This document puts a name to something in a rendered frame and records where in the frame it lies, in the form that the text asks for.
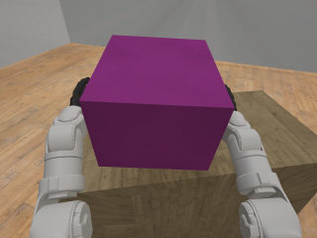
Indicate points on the robot left upper arm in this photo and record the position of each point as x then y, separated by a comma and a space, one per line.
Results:
71, 219

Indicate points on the robot right upper arm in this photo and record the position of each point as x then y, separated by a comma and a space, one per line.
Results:
268, 218

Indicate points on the pedestal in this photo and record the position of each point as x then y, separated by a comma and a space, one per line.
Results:
169, 203

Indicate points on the robot right forearm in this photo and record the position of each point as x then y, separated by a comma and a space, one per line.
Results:
254, 175

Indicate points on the robot right hand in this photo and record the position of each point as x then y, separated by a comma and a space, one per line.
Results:
232, 97

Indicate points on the robot left forearm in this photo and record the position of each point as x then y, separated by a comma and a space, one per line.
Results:
63, 159

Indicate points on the robot left hand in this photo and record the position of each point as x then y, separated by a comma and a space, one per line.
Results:
77, 92

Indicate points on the carton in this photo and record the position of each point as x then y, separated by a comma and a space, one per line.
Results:
156, 103

